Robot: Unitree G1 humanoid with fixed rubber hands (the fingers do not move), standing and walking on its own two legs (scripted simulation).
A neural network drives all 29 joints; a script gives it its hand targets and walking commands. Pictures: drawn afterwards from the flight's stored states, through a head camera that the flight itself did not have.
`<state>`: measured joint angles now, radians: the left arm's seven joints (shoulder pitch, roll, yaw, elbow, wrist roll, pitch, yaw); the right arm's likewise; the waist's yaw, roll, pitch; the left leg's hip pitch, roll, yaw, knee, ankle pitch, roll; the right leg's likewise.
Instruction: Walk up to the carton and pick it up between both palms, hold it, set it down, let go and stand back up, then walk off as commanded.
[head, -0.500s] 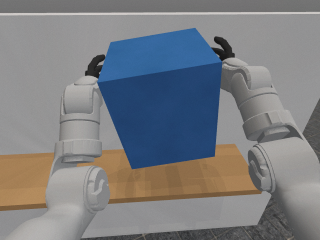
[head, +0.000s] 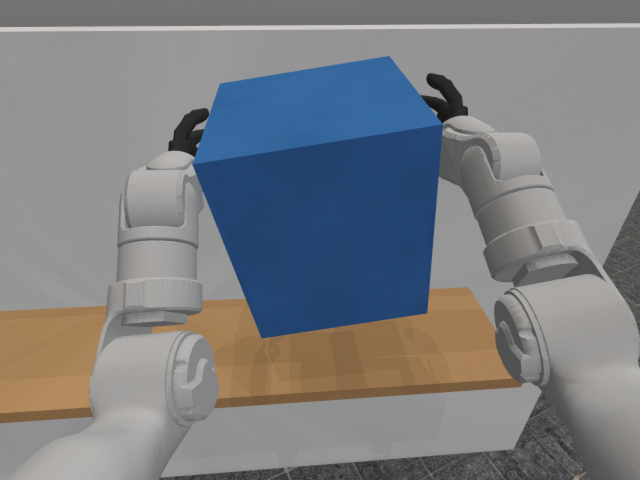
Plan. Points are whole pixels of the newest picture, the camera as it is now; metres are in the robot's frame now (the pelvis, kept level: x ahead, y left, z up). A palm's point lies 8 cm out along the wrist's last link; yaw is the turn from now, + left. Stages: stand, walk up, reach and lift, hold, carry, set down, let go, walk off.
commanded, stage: hold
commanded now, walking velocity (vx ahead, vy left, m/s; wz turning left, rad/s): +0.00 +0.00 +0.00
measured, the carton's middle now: (324, 199) +0.38 -0.02 +0.26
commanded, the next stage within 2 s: none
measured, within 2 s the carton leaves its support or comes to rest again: neither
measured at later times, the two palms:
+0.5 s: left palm (184, 169) +0.37 +0.14 +0.31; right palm (448, 137) +0.36 -0.16 +0.34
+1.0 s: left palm (183, 169) +0.37 +0.14 +0.31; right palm (447, 138) +0.36 -0.16 +0.34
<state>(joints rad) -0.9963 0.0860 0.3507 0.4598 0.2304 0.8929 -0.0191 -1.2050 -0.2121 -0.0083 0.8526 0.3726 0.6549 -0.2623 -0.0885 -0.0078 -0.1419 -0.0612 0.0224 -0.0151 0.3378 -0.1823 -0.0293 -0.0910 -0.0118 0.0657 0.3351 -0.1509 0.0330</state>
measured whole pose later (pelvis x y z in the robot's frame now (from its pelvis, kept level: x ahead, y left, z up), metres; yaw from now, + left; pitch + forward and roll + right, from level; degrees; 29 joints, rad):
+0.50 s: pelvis +0.00 +0.00 +0.00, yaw +0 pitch -5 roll +0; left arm -1.00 0.09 0.35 0.46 0.23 0.89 -0.02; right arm -1.21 -0.21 -0.01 0.85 0.37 0.66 -0.26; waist -0.09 -0.01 -0.14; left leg -0.06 0.02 -0.02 0.34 -0.18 -0.03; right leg -0.09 -0.01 0.07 0.34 -0.15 0.03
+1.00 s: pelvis +0.00 +0.00 +0.00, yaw +0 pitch -6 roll +0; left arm -1.00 0.10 0.35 0.46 0.23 0.89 -0.02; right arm -1.21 -0.20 -0.01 0.85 0.37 0.66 -0.26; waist -0.09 0.00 -0.14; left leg -0.06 0.02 -0.02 0.34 -0.18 -0.03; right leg -0.09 -0.01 0.07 0.34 -0.15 0.03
